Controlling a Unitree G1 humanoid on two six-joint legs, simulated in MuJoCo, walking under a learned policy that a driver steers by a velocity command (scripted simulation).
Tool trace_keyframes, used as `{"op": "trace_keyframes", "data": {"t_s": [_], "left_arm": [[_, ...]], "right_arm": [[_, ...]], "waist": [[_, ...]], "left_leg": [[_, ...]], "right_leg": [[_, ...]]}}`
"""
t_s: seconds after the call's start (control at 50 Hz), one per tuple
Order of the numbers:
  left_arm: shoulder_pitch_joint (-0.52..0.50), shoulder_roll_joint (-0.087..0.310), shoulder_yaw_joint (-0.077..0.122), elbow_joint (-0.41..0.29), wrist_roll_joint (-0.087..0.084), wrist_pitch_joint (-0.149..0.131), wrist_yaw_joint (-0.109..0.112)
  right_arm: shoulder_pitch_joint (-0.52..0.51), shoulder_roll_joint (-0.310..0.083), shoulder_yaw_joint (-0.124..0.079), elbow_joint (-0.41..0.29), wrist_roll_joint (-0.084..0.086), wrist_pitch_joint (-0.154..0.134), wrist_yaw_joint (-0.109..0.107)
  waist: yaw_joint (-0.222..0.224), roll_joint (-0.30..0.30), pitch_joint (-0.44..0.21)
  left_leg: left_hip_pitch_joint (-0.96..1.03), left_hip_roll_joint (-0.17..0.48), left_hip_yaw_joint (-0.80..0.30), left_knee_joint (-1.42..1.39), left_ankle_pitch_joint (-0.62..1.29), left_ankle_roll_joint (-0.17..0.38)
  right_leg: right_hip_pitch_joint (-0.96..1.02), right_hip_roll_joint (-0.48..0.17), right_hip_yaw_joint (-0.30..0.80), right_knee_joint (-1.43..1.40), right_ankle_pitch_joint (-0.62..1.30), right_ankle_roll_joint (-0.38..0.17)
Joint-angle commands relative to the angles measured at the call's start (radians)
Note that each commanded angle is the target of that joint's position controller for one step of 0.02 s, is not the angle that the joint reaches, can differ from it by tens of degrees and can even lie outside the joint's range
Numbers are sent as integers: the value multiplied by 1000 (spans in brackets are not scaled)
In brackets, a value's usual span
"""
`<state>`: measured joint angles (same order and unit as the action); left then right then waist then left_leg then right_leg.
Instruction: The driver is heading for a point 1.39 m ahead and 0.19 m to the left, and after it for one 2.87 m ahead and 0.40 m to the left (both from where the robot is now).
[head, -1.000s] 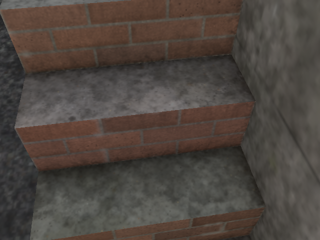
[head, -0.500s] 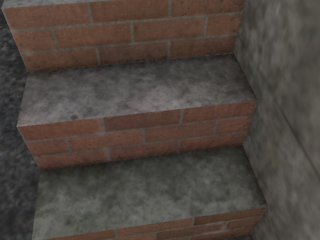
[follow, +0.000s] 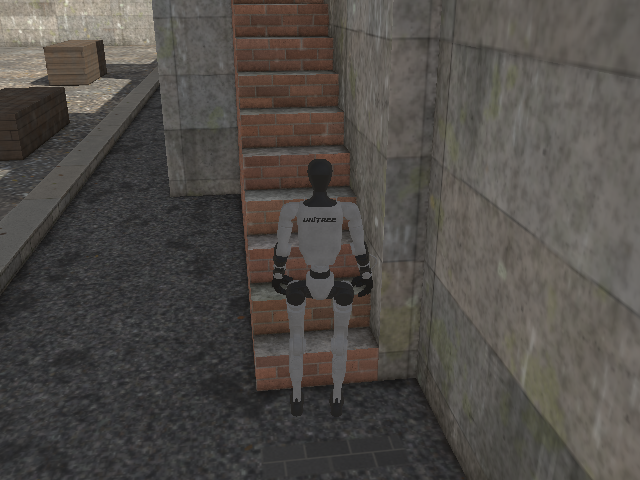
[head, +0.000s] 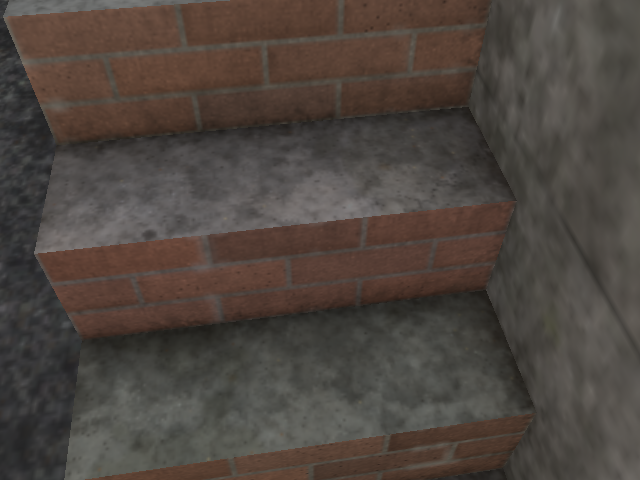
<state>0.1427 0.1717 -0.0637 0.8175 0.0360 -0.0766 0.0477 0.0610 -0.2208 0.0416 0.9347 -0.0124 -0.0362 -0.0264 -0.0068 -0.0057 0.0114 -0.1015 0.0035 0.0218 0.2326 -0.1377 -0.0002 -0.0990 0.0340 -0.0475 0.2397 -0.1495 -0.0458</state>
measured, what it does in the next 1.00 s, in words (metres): stands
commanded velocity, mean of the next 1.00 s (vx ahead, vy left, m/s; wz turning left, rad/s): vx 0.41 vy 0.00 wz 0.00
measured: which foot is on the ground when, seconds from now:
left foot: down 0.00-1.00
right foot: down 0.00-1.00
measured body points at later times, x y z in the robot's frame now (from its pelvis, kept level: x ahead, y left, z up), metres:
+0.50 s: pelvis +0.00 +0.00 +0.00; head +0.01 +0.00 +0.45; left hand +0.15 +0.21 -0.12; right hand +0.15 -0.24 -0.12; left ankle -0.01 +0.12 -0.75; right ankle -0.01 -0.09 -0.75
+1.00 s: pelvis -0.01 +0.00 +0.00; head +0.01 +0.00 +0.45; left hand +0.11 +0.22 -0.13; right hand +0.10 -0.25 -0.14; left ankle -0.01 +0.12 -0.75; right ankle -0.01 -0.09 -0.75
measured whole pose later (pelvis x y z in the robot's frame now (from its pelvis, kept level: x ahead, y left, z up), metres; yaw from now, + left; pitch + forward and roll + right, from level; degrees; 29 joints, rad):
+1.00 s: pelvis -0.01 +0.00 +0.00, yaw +0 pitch -1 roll +0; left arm 0.19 0.18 -0.03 0.84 0.03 -0.05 0.05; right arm 0.12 -0.22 0.01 0.98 -0.01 -0.02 -0.02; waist -0.02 0.00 0.03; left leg -0.12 0.01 0.01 0.29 -0.16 -0.01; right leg -0.12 0.04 -0.04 0.30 -0.17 -0.05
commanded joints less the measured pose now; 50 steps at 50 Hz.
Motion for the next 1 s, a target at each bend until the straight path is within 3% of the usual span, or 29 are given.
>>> {"op": "trace_keyframes", "data": {"t_s": [0.02, 0.1, 0.14, 0.36, 0.38, 0.46, 0.52, 0.54, 0.64, 0.68, 0.8, 1.0], "left_arm": [[-34, 76, 17, -66, 0, -14, 3], [-36, 76, 17, -67, 6, -15, 0], [-40, 75, 17, -69, -2, -15, 0], [-39, 76, 16, -71, 0, -14, 2], [-40, 77, 17, -71, 6, -15, 0], [-40, 78, 17, -72, 0, -14, 2], [-42, 77, 18, -73, 6, -15, -1], [-45, 76, 16, -75, -1, -14, 0], [-43, 76, 16, -75, 0, -14, 2], [-22, 83, 21, -66, 4, -13, 0], [5, 84, 34, -55, -4, 1, 1], [57, 81, 53, -30, -7, 22, 6]], "right_arm": [[-60, -99, -19, -63, 1, -13, -3], [-36, -99, -22, -52, 3, -12, -1], [-63, -103, -20, -62, -3, -12, -2], [-63, -102, -19, -67, 0, -12, -2], [-39, -101, -22, -55, 3, -12, -1], [-66, -102, -20, -68, 0, -12, -2], [-41, -101, -23, -56, 3, -12, -1], [-64, -105, -21, -66, -2, -12, -2], [-65, -102, -20, -69, 0, -12, -2], [-23, -106, -26, -48, 1, -11, -2], [-7, -105, -35, -28, 4, -3, 0], [40, -100, -50, 8, 1, 14, 1]], "waist": [[1, -7, -87], [-7, -20, -86], [2, -4, -68], [0, -9, -84], [-8, -20, -87], [1, -8, -86], [-8, -20, -90], [0, -7, -75], [0, -9, -89], [-10, -19, -93], [-5, -8, -77], [-9, -8, -44]], "left_leg": [[-2, 156, -127, -18, 161, 54], [12, 153, -122, -22, 132, 51], [-8, 155, -127, -20, 157, 53], [-4, 155, -129, -17, 153, 52], [11, 152, -123, -21, 130, 50], [-5, 155, -129, -16, 156, 52], [10, 151, -123, -20, 130, 49], [-8, 154, -129, -17, 152, 50], [-6, 154, -129, -15, 154, 50], [15, 152, -121, -2, 155, 46], [0, 157, -125, 24, 190, 40], [-34, 153, -127, 38, 120, 42]], "right_leg": [[53, -179, 153, -17, 182, 20], [39, -179, 157, -24, 157, 22], [41, -178, 154, -22, 165, 19], [49, -178, 157, -17, 179, 20], [40, -179, 161, -23, 159, 22], [51, -178, 158, -16, 183, 19], [41, -178, 162, -21, 161, 22], [43, -177, 158, -18, 170, 19], [52, -177, 159, -14, 184, 19], [44, -178, 155, -1, 209, 21], [36, -182, 152, 27, 247, 22], [13, -180, 158, 36, 185, 19]]}}
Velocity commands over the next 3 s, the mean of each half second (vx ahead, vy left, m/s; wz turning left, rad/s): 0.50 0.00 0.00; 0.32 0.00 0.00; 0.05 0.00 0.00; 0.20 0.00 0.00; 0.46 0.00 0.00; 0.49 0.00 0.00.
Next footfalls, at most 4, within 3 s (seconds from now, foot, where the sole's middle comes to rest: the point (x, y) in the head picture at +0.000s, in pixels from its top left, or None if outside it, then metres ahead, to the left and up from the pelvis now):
none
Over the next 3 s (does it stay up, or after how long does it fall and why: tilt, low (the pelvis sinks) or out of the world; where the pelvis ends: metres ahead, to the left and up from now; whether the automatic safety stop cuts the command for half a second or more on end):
stays up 0.00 0.01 0.00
